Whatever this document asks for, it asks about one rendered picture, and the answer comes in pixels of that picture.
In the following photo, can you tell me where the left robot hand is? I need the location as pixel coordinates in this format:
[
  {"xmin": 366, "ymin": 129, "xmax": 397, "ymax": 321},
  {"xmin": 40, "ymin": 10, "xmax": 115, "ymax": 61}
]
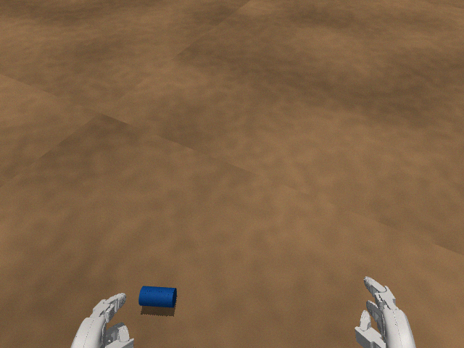
[{"xmin": 70, "ymin": 293, "xmax": 134, "ymax": 348}]

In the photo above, can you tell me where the right robot hand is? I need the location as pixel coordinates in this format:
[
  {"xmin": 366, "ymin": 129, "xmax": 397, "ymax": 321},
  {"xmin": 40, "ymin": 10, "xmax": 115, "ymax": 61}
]
[{"xmin": 355, "ymin": 276, "xmax": 416, "ymax": 348}]

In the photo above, can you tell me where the can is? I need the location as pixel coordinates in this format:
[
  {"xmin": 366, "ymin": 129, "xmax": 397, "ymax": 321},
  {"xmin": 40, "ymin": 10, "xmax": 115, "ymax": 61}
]
[{"xmin": 138, "ymin": 286, "xmax": 177, "ymax": 307}]

